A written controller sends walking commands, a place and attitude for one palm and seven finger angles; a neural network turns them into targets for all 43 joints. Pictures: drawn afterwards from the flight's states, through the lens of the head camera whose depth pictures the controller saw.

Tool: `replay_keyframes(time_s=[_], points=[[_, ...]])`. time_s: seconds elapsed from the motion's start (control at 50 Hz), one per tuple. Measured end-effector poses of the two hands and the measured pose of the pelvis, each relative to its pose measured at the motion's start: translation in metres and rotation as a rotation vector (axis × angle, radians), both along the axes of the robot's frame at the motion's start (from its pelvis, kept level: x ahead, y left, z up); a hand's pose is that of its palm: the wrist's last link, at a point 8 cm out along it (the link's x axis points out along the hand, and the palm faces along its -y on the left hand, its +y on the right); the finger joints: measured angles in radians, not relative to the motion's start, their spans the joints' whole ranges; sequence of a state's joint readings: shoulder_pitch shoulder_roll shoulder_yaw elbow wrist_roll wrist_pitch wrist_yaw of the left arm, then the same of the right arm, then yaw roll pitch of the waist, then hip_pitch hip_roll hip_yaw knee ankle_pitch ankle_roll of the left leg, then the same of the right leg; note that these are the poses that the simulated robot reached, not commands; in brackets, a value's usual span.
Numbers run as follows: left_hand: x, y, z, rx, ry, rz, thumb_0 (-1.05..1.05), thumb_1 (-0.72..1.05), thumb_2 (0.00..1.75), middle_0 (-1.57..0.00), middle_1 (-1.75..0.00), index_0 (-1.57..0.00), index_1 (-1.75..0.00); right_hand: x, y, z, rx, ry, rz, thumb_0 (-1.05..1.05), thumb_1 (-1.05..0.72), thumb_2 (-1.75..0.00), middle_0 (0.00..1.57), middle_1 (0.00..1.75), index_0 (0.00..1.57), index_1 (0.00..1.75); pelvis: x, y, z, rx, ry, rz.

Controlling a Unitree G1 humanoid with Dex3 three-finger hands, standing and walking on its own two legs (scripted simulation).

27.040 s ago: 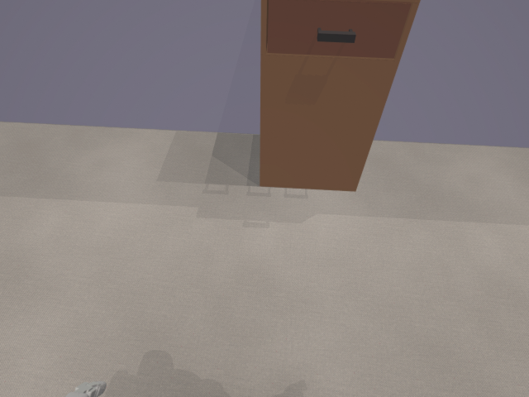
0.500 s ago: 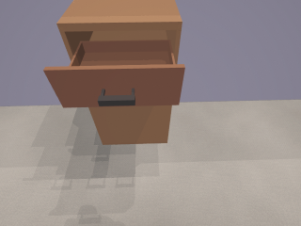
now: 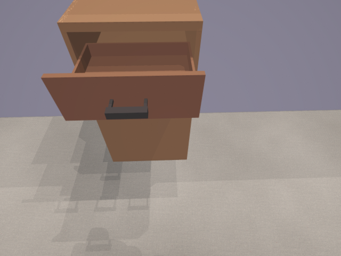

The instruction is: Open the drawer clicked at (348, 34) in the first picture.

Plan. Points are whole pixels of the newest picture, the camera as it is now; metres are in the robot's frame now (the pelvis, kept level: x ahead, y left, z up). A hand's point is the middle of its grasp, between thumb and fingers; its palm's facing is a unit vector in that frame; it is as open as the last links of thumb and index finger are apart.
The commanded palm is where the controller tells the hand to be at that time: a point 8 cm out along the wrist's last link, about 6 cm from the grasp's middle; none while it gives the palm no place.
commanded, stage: look to check the result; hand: left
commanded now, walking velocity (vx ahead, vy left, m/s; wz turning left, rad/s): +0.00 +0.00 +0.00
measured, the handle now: (127, 107) +0.51 +0.16 +0.03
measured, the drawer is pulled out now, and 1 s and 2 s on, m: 0.27 0.27 0.27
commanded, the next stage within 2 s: stand and wait in 0.28 s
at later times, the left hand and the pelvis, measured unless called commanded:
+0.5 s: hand out of the picture +0.00 +0.15 -0.18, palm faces +0.05 -0.98 -0.18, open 7.4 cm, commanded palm none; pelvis +0.01 -0.01 +0.00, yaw +0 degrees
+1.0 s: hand out of the picture +0.01 +0.15 -0.17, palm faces +0.04 -0.98 -0.19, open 7.4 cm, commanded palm none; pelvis +0.01 -0.01 +0.00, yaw +0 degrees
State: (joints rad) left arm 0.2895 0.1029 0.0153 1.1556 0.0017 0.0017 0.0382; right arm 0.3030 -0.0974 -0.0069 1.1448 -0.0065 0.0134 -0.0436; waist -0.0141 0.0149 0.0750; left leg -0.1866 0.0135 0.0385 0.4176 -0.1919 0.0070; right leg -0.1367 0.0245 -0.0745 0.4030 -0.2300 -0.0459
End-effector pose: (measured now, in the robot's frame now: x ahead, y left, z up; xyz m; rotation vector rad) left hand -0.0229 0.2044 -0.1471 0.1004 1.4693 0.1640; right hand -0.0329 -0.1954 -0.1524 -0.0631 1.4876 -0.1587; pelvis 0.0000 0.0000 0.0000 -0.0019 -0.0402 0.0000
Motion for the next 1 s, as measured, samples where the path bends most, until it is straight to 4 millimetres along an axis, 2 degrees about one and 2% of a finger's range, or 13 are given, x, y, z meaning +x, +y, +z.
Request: replay_keyframes(time_s=[0.18,1.0], points=[[0.006,-0.006,-0.001,-0.006,-0.013,0.000,0.01,0.90,0.90,-0.20,-0.30,-0.20,-0.30,0.011,-0.004,0.000,-0.002,-0.017,0.007,0.01,-0.91,-0.90,0.19,0.30,0.20,0.30,0.002,-0.003,0.000,-0.001,0.002,0.000],[0.028,-0.001,0.003,0.021,-0.029,-0.010,0.01,0.91,0.90,-0.20,-0.30,-0.20,-0.30,0.027,-0.016,0.001,-0.016,-0.019,0.009,0.01,-0.92,-0.90,0.19,0.30,0.20,0.30,0.014,-0.009,0.001,0.002,0.007,-0.004]])
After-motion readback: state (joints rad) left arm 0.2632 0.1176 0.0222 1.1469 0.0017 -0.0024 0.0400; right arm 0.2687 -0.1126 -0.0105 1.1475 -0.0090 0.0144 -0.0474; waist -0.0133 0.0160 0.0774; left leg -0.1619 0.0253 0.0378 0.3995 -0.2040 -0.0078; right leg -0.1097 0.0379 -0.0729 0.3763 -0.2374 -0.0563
